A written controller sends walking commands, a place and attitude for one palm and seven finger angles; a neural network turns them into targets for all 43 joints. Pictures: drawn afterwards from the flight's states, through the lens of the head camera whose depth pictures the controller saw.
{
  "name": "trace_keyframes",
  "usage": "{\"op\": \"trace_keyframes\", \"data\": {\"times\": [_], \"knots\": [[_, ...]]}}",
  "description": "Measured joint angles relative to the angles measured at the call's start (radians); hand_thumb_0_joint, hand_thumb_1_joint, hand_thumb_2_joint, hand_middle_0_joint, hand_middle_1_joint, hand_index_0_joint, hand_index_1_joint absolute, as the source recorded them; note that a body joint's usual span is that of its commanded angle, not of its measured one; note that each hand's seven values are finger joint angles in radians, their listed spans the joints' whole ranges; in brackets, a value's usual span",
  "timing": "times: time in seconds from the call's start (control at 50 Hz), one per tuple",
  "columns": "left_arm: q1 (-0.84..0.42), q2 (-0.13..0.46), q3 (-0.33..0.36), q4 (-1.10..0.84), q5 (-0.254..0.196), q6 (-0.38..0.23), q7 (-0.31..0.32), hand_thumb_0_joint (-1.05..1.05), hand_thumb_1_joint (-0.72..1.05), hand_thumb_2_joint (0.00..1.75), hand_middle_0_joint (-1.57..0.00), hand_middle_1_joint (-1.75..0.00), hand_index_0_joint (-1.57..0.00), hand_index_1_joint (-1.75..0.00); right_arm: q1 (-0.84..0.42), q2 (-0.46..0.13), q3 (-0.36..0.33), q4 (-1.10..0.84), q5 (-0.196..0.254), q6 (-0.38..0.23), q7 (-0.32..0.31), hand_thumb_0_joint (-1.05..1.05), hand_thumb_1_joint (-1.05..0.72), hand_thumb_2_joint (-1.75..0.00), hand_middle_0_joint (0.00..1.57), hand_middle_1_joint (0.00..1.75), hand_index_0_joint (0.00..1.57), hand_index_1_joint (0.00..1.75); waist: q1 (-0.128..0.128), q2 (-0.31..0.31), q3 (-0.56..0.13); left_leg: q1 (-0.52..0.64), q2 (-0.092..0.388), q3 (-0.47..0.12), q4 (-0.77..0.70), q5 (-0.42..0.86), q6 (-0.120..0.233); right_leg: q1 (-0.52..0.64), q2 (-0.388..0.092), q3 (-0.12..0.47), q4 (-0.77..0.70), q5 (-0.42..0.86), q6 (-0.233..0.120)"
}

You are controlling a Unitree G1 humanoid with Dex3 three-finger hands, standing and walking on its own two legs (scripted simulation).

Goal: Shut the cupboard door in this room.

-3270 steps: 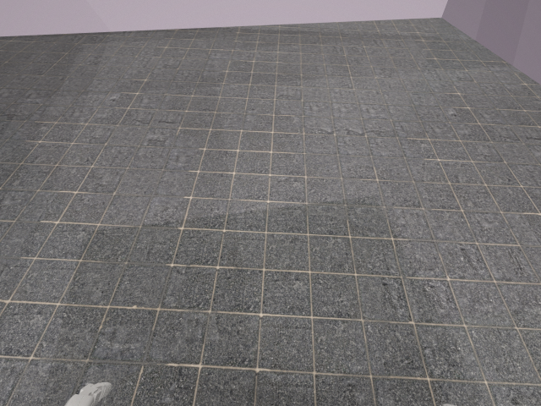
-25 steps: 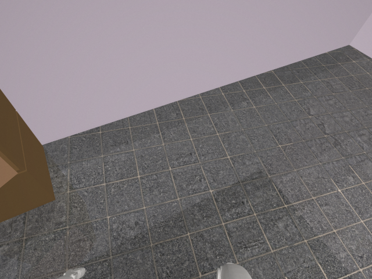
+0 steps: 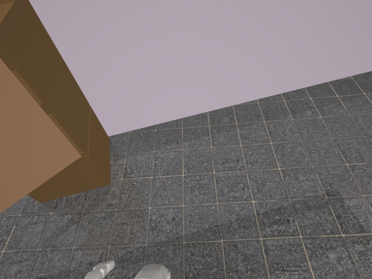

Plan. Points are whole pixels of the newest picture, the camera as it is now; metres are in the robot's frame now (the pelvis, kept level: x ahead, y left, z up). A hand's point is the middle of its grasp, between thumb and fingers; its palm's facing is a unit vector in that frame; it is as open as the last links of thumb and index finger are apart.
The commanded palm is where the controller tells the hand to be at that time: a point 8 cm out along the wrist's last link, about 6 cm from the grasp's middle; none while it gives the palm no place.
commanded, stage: turn to face it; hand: left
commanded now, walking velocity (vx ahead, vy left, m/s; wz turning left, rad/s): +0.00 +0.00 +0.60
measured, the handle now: out of the picture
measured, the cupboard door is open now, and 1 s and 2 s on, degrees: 31 31 31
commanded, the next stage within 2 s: take the last steps up to it in 1.10 s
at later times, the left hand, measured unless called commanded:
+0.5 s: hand out of the picture -0.04 +0.29 -0.18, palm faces +0.36 -0.90 -0.23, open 7.4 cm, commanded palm none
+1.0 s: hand out of the picture +0.05 +0.25 -0.14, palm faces +0.48 -0.83 -0.29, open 7.4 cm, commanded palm none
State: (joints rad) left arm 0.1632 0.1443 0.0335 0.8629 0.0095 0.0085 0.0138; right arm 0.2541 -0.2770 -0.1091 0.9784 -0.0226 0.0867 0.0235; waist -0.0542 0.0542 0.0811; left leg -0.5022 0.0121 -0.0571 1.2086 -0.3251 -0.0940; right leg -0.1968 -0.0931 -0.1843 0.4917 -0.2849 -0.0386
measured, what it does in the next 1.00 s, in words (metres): steps on the spot, turning left: left foot, then right foot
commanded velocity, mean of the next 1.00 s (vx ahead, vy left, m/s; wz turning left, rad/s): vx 0.00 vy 0.00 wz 0.54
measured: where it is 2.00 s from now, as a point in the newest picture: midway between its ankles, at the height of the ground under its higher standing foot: outside the picture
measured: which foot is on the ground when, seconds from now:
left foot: up 0.00-0.28, down 0.30-0.90, up 0.92-1.00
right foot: down 0.00-0.32, up 0.34-0.88, down 0.90-1.00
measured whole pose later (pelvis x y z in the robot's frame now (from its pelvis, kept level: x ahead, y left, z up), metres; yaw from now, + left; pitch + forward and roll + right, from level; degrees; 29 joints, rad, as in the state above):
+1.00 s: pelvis +0.02 +0.01 -0.01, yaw +33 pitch +0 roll +2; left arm 0.09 0.17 0.03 0.85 0.01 0.01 0.01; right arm 0.29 -0.24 -0.09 0.99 -0.02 0.07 0.00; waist -0.07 0.08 0.09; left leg -0.45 -0.09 -0.11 0.96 -0.45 -0.04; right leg -0.26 -0.02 -0.08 0.56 -0.31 -0.04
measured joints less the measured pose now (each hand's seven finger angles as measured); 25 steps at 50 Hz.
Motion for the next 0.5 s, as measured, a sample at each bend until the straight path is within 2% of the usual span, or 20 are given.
{"op": "trace_keyframes", "data": {"times": [0.08, 0.14, 0.24, 0.3, 0.32, 0.34, 0.36, 0.4, 0.44, 0.5], "knots": [[0.040, 0.002, 0.004, 0.015, 0.004, -0.006, -0.001, 0.00, 0.90, 0.89, -0.20, -0.30, -0.20, -0.29, -0.033, -0.005, 0.003, 0.001, 0.000, 0.008, -0.001, 0.00, -0.91, -0.90, 0.19, 0.30, 0.20, 0.30, 0.020, -0.012, 0.005, 0.023, 0.027, 0.009, -0.064, -0.017, -0.011, 0.016, -0.023, -0.054, -0.005, -0.005, 0.004], [0.070, 0.013, 0.009, 0.029, 0.008, -0.004, -0.001, 0.00, 0.90, 0.89, -0.20, -0.30, -0.20, -0.29, -0.070, -0.005, 0.009, -0.004, 0.003, 0.008, -0.002, 0.00, -0.91, -0.90, 0.19, 0.30, 0.20, 0.30, 0.039, -0.023, 0.015, 0.052, 0.034, 0.039, -0.163, -0.050, -0.010, 0.018, -0.041, -0.092, 0.005, -0.012, 0.012], [0.109, 0.056, 0.029, 0.053, 0.015, 0.008, -0.001, 0.00, 0.90, 0.89, -0.20, -0.30, -0.20, -0.29, -0.144, 0.010, 0.026, -0.033, 0.008, -0.005, 0.002, 0.00, -0.91, -0.90, 0.19, 0.30, 0.20, 0.30, 0.080, -0.053, 0.034, 0.127, 0.026, 0.111, -0.388, -0.090, 0.014, -0.003, -0.075, -0.146, 0.058, -0.037, 0.035], [0.133, 0.092, 0.043, 0.067, 0.013, 0.017, -0.004, 0.00, 0.90, 0.89, -0.20, -0.30, -0.20, -0.29, -0.175, 0.021, 0.037, -0.063, 0.008, -0.026, 0.006, 0.00, -0.91, -0.90, 0.19, 0.30, 0.20, 0.30, 0.095, -0.076, 0.033, 0.207, 0.010, 0.149, -0.581, -0.010, 0.036, -0.031, -0.106, -0.174, 0.136, -0.075, 0.061], [0.138, 0.108, 0.049, 0.074, 0.010, 0.022, -0.005, 0.00, 0.90, 0.89, -0.20, -0.30, -0.20, -0.29, -0.185, 0.027, 0.039, -0.072, 0.007, -0.037, 0.006, 0.00, -0.91, -0.90, 0.19, 0.30, 0.20, 0.30, 0.097, -0.093, 0.033, 0.219, -0.005, 0.155, -0.611, -0.003, 0.079, -0.056, -0.127, -0.163, 0.193, -0.094, 0.072], [0.134, 0.122, 0.054, 0.085, 0.007, 0.033, -0.005, 0.00, 0.90, 0.89, -0.20, -0.30, -0.20, -0.29, -0.193, 0.036, 0.041, -0.079, 0.007, -0.046, 0.004, 0.00, -0.91, -0.90, 0.19, 0.30, 0.20, 0.30, 0.100, -0.110, 0.037, 0.209, -0.019, 0.152, -0.594, -0.006, 0.113, -0.092, -0.130, -0.113, 0.278, -0.166, 0.090], [0.129, 0.131, 0.056, 0.093, 0.006, 0.047, -0.003, 0.00, 0.90, 0.89, -0.20, -0.30, -0.20, -0.29, -0.196, 0.042, 0.046, -0.085, 0.009, -0.053, 0.003, 0.00, -0.91, -0.90, 0.19, 0.30, 0.20, 0.30, 0.105, -0.113, 0.037, 0.204, -0.021, 0.146, -0.581, -0.010, 0.134, -0.133, -0.113, -0.057, 0.372, -0.232, 0.101], [0.115, 0.136, 0.056, 0.104, 0.007, 0.067, 0.001, 0.01, 0.91, 0.89, -0.20, -0.30, -0.19, -0.29, -0.192, 0.051, 0.055, -0.091, 0.008, -0.062, -0.005, 0.00, -0.91, -0.90, 0.19, 0.30, 0.20, 0.30, 0.103, -0.101, 0.028, 0.214, -0.016, 0.124, -0.598, 0.001, 0.152, -0.200, -0.072, 0.018, 0.522, -0.268, 0.116], [0.095, 0.135, 0.056, 0.104, 0.007, 0.069, -0.004, 0.01, 0.91, 0.90, -0.20, -0.30, -0.19, -0.29, -0.179, 0.057, 0.059, -0.091, 0.007, -0.064, -0.016, 0.00, -0.91, -0.90, 0.20, 0.30, 0.20, 0.30, 0.096, -0.085, 0.017, 0.233, -0.016, 0.097, -0.645, 0.030, 0.153, -0.252, -0.047, 0.067, 0.613, -0.219, 0.127], [0.064, 0.131, 0.055, 0.083, 0.007, 0.058, -0.013, 0.01, 0.91, 0.90, -0.20, -0.30, -0.19, -0.29, -0.155, 0.066, 0.067, -0.083, 0.008, -0.064, -0.021, 0.00, -0.91, -0.90, 0.20, 0.30, 0.20, 0.30, 0.092, -0.080, 0.009, 0.263, -0.027, 0.069, -0.716, 0.072, 0.158, -0.304, -0.036, 0.119, 0.663, -0.117, 0.142]]}}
